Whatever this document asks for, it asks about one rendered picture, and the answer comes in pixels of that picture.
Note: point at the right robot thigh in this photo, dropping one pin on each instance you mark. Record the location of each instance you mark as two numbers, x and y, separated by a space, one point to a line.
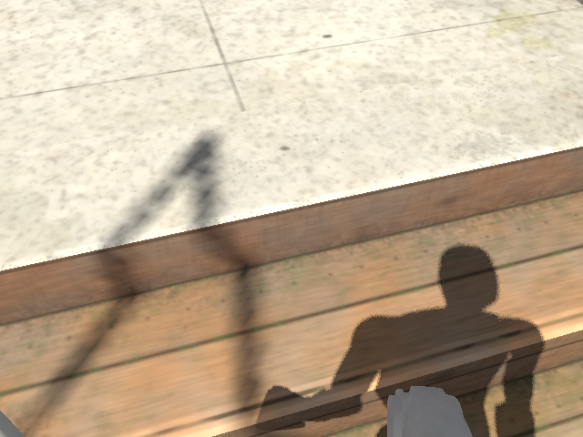
425 412

